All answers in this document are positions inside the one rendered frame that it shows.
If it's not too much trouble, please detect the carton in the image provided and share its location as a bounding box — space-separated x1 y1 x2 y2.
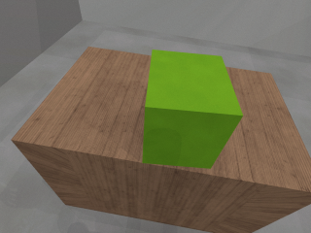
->
142 50 243 169

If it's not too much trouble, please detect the pedestal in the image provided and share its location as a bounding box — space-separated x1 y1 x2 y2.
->
11 47 311 233

